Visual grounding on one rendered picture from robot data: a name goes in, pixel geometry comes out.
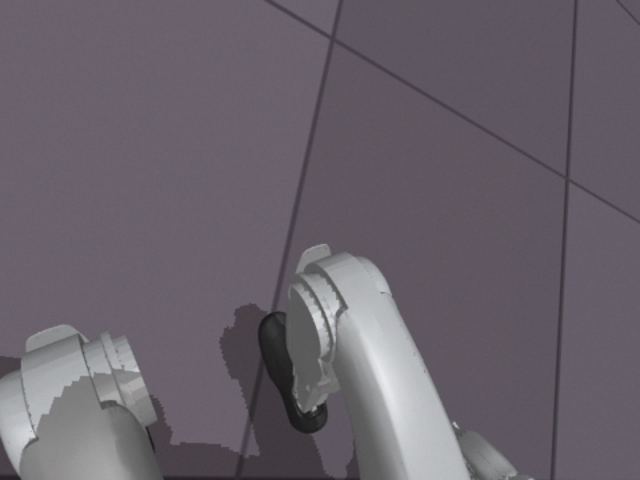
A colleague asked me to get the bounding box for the right robot hand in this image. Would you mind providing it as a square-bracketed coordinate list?
[449, 419, 520, 480]

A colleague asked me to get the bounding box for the right robot foot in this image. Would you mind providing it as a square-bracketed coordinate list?
[258, 312, 328, 434]

